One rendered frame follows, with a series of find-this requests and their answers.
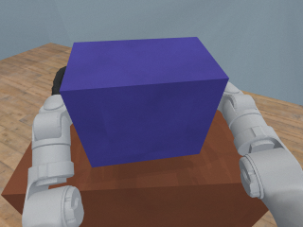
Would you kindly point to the left robot hand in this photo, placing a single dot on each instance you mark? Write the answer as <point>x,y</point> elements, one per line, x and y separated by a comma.
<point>57,82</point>

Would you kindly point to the pedestal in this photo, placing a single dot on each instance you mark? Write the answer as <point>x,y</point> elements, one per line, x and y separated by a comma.
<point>198,190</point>

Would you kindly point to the left robot forearm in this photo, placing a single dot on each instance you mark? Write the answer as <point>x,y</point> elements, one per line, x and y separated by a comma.
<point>50,144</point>

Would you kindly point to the carton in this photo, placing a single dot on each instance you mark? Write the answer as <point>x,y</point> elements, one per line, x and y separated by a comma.
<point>141,100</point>

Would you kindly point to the right robot forearm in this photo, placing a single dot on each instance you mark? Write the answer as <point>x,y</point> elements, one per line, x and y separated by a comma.
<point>250,131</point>

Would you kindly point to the left robot upper arm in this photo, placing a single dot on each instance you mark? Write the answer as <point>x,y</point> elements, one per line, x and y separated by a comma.
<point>55,207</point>

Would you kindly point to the right robot upper arm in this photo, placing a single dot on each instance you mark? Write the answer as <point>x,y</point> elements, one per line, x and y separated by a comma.
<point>274,177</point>

